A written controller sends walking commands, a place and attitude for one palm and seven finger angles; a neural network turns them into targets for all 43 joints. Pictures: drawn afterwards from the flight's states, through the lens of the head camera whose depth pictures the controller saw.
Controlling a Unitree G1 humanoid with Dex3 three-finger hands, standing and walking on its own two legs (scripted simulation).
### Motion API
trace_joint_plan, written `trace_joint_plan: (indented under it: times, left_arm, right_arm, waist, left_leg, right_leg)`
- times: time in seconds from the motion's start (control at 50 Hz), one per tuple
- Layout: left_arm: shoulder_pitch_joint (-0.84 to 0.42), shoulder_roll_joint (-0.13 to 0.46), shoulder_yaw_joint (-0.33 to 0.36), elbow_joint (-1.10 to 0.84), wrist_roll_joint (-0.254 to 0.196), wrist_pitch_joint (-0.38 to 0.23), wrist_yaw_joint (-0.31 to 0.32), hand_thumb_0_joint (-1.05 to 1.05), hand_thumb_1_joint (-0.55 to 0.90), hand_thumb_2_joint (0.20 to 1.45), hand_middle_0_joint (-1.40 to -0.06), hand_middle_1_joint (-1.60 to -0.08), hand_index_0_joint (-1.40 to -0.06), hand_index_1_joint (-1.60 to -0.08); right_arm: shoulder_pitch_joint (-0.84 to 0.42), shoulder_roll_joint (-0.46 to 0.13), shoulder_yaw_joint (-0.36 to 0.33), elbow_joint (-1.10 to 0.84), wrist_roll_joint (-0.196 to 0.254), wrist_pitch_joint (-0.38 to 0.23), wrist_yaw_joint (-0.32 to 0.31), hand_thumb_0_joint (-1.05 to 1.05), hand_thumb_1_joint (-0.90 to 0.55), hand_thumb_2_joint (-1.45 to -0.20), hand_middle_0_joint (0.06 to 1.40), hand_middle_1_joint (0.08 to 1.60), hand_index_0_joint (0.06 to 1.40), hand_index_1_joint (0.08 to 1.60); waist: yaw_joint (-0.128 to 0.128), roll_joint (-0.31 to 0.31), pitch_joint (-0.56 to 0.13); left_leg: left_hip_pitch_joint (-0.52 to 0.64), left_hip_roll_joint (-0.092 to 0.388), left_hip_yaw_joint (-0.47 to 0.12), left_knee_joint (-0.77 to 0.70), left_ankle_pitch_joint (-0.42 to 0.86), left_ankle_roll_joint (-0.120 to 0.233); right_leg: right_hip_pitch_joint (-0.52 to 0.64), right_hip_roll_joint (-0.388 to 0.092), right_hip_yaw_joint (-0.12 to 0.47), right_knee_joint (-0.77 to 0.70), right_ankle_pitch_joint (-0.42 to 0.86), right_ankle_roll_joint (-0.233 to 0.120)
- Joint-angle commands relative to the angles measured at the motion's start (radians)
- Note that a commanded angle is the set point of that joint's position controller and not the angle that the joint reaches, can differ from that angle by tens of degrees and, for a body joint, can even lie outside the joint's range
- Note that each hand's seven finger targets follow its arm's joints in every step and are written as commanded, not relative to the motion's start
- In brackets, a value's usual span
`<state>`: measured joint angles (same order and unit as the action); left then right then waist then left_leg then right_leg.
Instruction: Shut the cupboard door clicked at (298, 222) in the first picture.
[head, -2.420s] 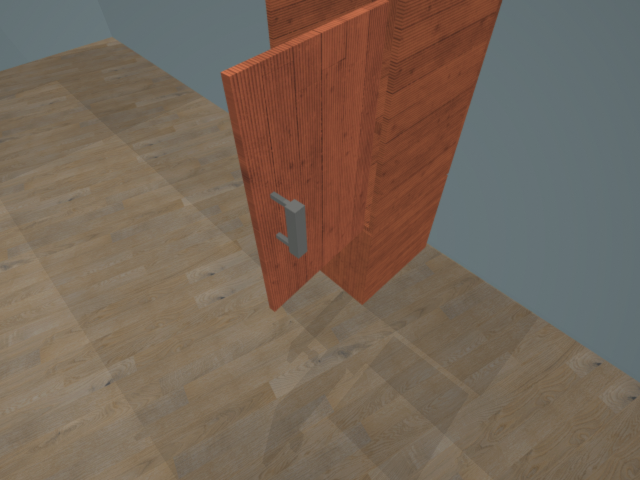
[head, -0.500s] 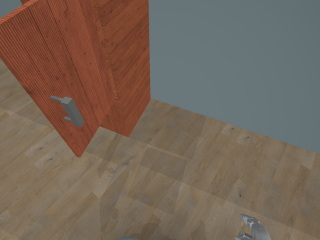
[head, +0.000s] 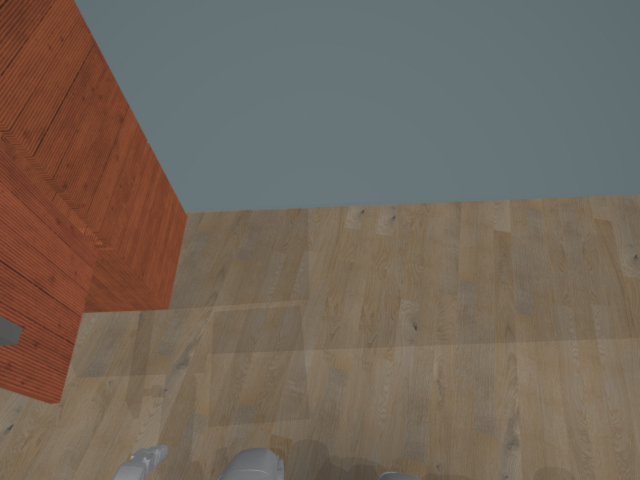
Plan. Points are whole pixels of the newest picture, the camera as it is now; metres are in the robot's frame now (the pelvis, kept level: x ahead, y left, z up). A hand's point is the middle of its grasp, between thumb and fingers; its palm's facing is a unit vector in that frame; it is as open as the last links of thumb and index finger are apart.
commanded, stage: walk around to get in front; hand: left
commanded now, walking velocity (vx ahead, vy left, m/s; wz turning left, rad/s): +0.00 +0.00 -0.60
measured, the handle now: out of the picture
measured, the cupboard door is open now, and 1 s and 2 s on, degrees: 94 94 94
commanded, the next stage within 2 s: none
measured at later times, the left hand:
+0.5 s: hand (200, 439) +0.18 +0.19 -0.16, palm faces -0.27 -0.94 -0.21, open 7.4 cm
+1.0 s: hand (255, 408) +0.22 +0.12 -0.17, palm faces -0.51 -0.83 -0.22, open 7.4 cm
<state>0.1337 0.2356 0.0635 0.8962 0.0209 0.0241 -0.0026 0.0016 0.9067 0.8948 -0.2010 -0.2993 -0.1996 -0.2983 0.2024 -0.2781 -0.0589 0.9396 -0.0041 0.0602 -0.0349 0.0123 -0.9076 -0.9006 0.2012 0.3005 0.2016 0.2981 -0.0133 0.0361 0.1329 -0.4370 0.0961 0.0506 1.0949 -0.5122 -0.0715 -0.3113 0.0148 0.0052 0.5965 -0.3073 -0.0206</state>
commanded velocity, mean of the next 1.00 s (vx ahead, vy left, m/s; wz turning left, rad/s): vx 0.00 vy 0.00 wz -0.60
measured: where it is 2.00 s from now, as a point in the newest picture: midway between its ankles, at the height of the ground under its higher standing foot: outside the picture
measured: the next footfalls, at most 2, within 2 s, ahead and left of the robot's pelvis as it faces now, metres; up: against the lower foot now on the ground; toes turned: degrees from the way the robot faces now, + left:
left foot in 0.24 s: +0.08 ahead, +0.14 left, +0.00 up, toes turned -6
right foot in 0.60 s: +0.02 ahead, -0.12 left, +0.00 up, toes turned -27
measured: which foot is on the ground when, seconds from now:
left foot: up 0.00-0.22, down 0.24-0.60, up 0.62-0.98, down 1.00-1.00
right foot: down 0.00-0.24, up 0.26-0.58, down 0.60-1.00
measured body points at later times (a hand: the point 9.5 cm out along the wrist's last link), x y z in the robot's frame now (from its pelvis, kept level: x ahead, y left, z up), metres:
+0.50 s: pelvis +0.03 +0.02 +0.01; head +0.09 +0.02 +0.46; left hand +0.19 +0.24 -0.14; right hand +0.00 -0.23 -0.12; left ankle +0.04 +0.14 -0.73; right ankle -0.03 -0.11 -0.67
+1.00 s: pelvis +0.06 -0.01 +0.00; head +0.11 -0.03 +0.45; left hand +0.25 +0.16 -0.15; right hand +0.01 -0.29 -0.13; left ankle +0.14 +0.09 -0.73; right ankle -0.02 -0.10 -0.73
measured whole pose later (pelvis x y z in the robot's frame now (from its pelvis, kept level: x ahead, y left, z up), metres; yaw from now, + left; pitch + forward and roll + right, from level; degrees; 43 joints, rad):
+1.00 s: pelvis +0.06 -0.01 +0.00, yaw -35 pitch +3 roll +0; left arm 0.21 0.22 0.07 0.93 0.02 0.04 0.00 0.00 0.90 0.89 -0.21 -0.30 -0.20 -0.30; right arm 0.13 -0.22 -0.04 0.88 0.00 0.02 -0.03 0.01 -0.91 -0.90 0.20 0.30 0.20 0.30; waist 0.02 -0.02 0.07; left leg -0.33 0.04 0.02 0.59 -0.30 -0.07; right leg -0.29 0.08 0.12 0.56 -0.31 -0.02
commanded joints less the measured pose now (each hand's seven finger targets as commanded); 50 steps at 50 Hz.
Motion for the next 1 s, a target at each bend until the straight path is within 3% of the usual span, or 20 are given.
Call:
trace_joint_plan:
  times: [0.0,0.12,0.18,0.2,0.22,0.24,0.26,0.3,0.36,0.48,0.54,0.56,0.58,0.6,0.64,0.72,0.88,0.94,0.96,0.98]
  left_arm:
    - [0.060,0.195,0.049,-0.057,0.003,-0.007,0.022,0.000,0.900,0.900,-0.200,-0.300,-0.200,-0.300]
    - [0.025,0.212,0.057,-0.068,0.011,0.001,0.011,0.000,0.900,0.900,-0.200,-0.300,-0.200,-0.300]
    - [-0.022,0.180,0.051,-0.082,0.000,0.009,0.007,0.000,0.900,0.900,-0.200,-0.300,-0.200,-0.300]
    - [-0.005,0.113,0.039,-0.096,-0.009,0.014,0.003,0.000,0.900,0.900,-0.200,-0.300,-0.200,-0.300]
    - [0.008,0.075,0.031,-0.114,-0.015,0.015,-0.007,0.000,0.900,0.900,-0.200,-0.300,-0.200,-0.300]
    - [-0.029,0.116,0.039,-0.115,-0.001,0.015,-0.012,0.000,0.900,0.900,-0.200,-0.300,-0.200,-0.300]
    - [-0.005,0.122,0.045,-0.114,0.003,0.011,-0.021,0.000,0.900,0.900,-0.200,-0.300,-0.200,-0.300]
    - [0.017,0.099,0.054,-0.071,0.008,0.013,-0.030,0.000,0.900,0.900,-0.200,-0.300,-0.200,-0.300]
    - [0.023,0.061,0.042,-0.068,0.001,0.021,-0.040,0.000,0.900,0.900,-0.200,-0.300,-0.200,-0.300]
    - [-0.045,0.047,0.024,-0.084,-0.001,0.011,-0.043,0.000,0.900,0.900,-0.200,-0.300,-0.200,-0.300]
    - [0.033,0.074,0.032,-0.058,0.000,0.002,-0.038,0.000,0.900,0.900,-0.200,-0.300,-0.200,-0.300]
    - [0.120,0.127,0.043,-0.034,0.005,-0.006,-0.030,0.000,0.900,0.900,-0.200,-0.300,-0.200,-0.300]
    - [0.197,0.252,0.069,-0.012,0.017,-0.016,-0.012,0.000,0.900,0.900,-0.200,-0.300,-0.200,-0.300]
    - [0.244,0.293,0.075,0.008,-0.003,-0.011,0.002,0.000,0.900,0.900,-0.200,-0.300,-0.200,-0.300]
    - [0.149,0.216,0.067,-0.020,-0.002,-0.009,0.017,0.000,0.900,0.900,-0.200,-0.300,-0.200,-0.300]
    - [0.065,0.168,0.047,-0.051,-0.004,-0.014,0.021,0.000,0.900,0.900,-0.200,-0.300,-0.200,-0.300]
    - [0.079,0.192,0.061,-0.045,0.008,-0.008,0.015,0.000,0.900,0.900,-0.200,-0.300,-0.200,-0.300]
    - [0.032,0.172,0.060,-0.051,-0.002,-0.001,0.015,0.000,0.900,0.900,-0.200,-0.300,-0.200,-0.300]
    - [0.037,0.130,0.049,-0.060,-0.008,0.003,0.012,0.000,0.900,0.900,-0.200,-0.300,-0.200,-0.300]
    - [0.071,0.071,0.040,-0.078,-0.019,0.006,0.001,0.000,0.900,0.900,-0.200,-0.300,-0.200,-0.300]
  right_arm:
    - [-0.031,-0.041,-0.005,-0.098,-0.004,-0.032,0.007,0.000,-0.900,-0.900,0.200,0.300,0.200,0.300]
    - [0.000,-0.028,-0.009,-0.098,0.002,-0.041,0.007,0.000,-0.900,-0.900,0.200,0.300,0.200,0.300]
    - [0.110,-0.050,-0.013,-0.070,0.002,-0.057,-0.002,0.000,-0.900,-0.900,0.200,0.300,0.200,0.300]
    - [0.139,-0.123,-0.023,-0.063,-0.009,-0.071,-0.008,0.000,-0.900,-0.900,0.200,0.300,0.200,0.300]
    - [0.158,-0.219,-0.040,-0.078,-0.024,-0.077,-0.013,0.000,-0.900,-0.900,0.200,0.300,0.200,0.300]
    - [0.149,-0.221,-0.035,-0.085,-0.029,-0.073,-0.017,0.000,-0.900,-0.900,0.200,0.300,0.200,0.300]
    - [0.081,-0.187,-0.024,-0.110,-0.031,-0.078,-0.018,0.000,-0.900,-0.900,0.200,0.300,0.200,0.300]
    - [0.035,-0.130,-0.008,-0.113,-0.034,-0.084,-0.021,0.000,-0.900,-0.900,0.200,0.300,0.200,0.300]
    - [0.040,-0.112,-0.006,-0.108,-0.028,-0.080,-0.024,0.000,-0.900,-0.900,0.200,0.300,0.200,0.300]
    - [0.125,-0.141,-0.030,-0.062,-0.029,-0.066,-0.006,0.000,-0.900,-0.900,0.200,0.300,0.200,0.300]
    - [0.095,-0.159,-0.039,-0.066,-0.020,-0.061,0.000,0.000,-0.900,-0.900,0.200,0.300,0.200,0.300]
    - [0.079,-0.141,-0.040,-0.079,-0.012,-0.060,0.006,0.000,-0.900,-0.900,0.200,0.300,0.200,0.300]
    - [0.033,-0.049,-0.018,-0.123,-0.001,-0.057,0.008,0.000,-0.900,-0.900,0.200,0.300,0.200,0.300]
    - [-0.032,-0.057,-0.008,-0.150,-0.003,-0.046,-0.001,0.000,-0.900,-0.900,0.200,0.300,0.200,0.300]
    - [-0.032,-0.055,-0.012,-0.123,-0.004,-0.034,-0.006,0.000,-0.900,-0.900,0.200,0.300,0.200,0.300]
    - [-0.031,-0.041,-0.014,-0.094,-0.007,-0.024,0.008,0.000,-0.900,-0.900,0.200,0.300,0.200,0.300]
    - [-0.056,-0.020,-0.010,-0.116,0.003,-0.045,0.003,0.000,-0.900,-0.900,0.200,0.300,0.200,0.300]
    - [0.039,-0.037,-0.011,-0.088,0.006,-0.059,-0.007,0.000,-0.900,-0.900,0.200,0.300,0.200,0.300]
    - [0.078,-0.084,-0.018,-0.077,0.000,-0.068,-0.009,0.000,-0.900,-0.900,0.200,0.300,0.200,0.300]
    - [0.106,-0.190,-0.034,-0.084,-0.019,-0.077,-0.013,0.000,-0.900,-0.900,0.200,0.300,0.200,0.300]
  waist:
    - [0.034,-0.178,-0.193]
    - [0.016,-0.203,-0.165]
    - [-0.046,-0.154,-0.178]
    - [-0.049,0.057,-0.188]
    - [-0.046,0.323,-0.188]
    - [-0.053,0.180,-0.161]
    - [-0.005,0.100,-0.136]
    - [0.024,0.137,-0.147]
    - [0.020,0.145,-0.180]
    - [-0.038,0.209,-0.185]
    - [0.010,0.153,-0.194]
    - [0.054,0.044,-0.231]
    - [0.097,-0.320,-0.237]
    - [0.133,-0.344,-0.235]
    - [0.077,-0.309,-0.175]
    - [0.025,-0.180,-0.163]
    - [0.037,-0.184,-0.194]
    - [-0.016,-0.168,-0.208]
    - [-0.029,-0.031,-0.228]
    - [-0.025,0.267,-0.244]
  left_leg:
    - [-0.070,-0.011,-0.032,-0.041,0.077,-0.013]
    - [0.069,-0.063,-0.015,-0.326,0.107,0.002]
    - [0.305,-0.057,-0.017,-0.603,0.272,0.014]
    - [0.383,0.114,-0.219,-0.773,0.202,0.067]
    - [0.392,0.378,-0.503,-0.871,0.271,0.179]
    - [0.276,0.431,-0.513,-0.870,0.317,0.249]
    - [0.237,0.394,-0.440,-0.856,0.379,0.261]
    - [0.265,0.270,-0.230,-0.786,0.620,0.204]
    - [0.352,0.205,-0.044,-0.726,0.749,0.174]
    - [0.399,0.235,0.033,-0.661,0.796,0.171]
    - [0.314,0.233,0.072,-0.551,0.724,0.116]
    - [0.203,0.198,0.115,-0.413,0.610,0.067]
    - [-0.089,0.044,0.189,-0.167,0.055,0.002]
    - [-0.165,-0.012,0.053,0.000,-0.189,-0.005]
    - [-0.210,0.024,-0.056,0.085,-0.045,0.001]
    - [-0.110,0.001,-0.042,0.013,0.111,-0.019]
    - [0.006,-0.062,-0.026,-0.328,0.099,-0.007]
    - [0.224,-0.063,-0.030,-0.604,0.279,0.004]
    - [0.353,0.041,-0.123,-0.739,0.338,0.033]
    - [0.463,0.316,-0.409,-0.807,0.485,0.142]
  right_leg:
    - [0.170,-0.234,0.264,-0.190,0.570,-0.175]
    - [0.057,-0.204,0.349,-0.201,0.352,-0.166]
    - [-0.098,-0.136,0.323,-0.127,0.209,-0.084]
    - [-0.212,-0.022,0.239,0.009,0.016,-0.029]
    - [-0.315,0.078,0.058,0.285,-0.312,0.037]
    - [-0.279,0.023,0.097,0.476,-0.315,0.037]
    - [-0.278,-0.013,0.086,0.548,-0.251,0.048]
    - [-0.277,-0.019,0.054,0.622,-0.171,0.067]
    - [-0.263,-0.030,-0.021,0.529,-0.126,0.083]
    - [-0.125,-0.014,-0.112,0.172,-0.134,0.054]
    - [0.070,-0.006,-0.123,-0.080,0.048,0.023]
    - [0.244,-0.064,-0.043,-0.183,0.238,-0.009]
    - [0.417,-0.335,0.329,-0.241,0.609,-0.109]
    - [0.377,-0.427,0.418,-0.213,0.849,-0.207]
    - [0.285,-0.328,0.354,-0.243,0.567,-0.204]
    - [0.176,-0.230,0.235,-0.224,0.550,-0.163]
    - [0.181,-0.211,0.335,-0.181,0.537,-0.178]
    - [0.057,-0.159,0.331,-0.100,0.478,-0.104]
    - [-0.056,-0.076,0.265,-0.020,0.291,-0.049]
    - [-0.243,0.063,0.114,0.198,-0.163,0.020]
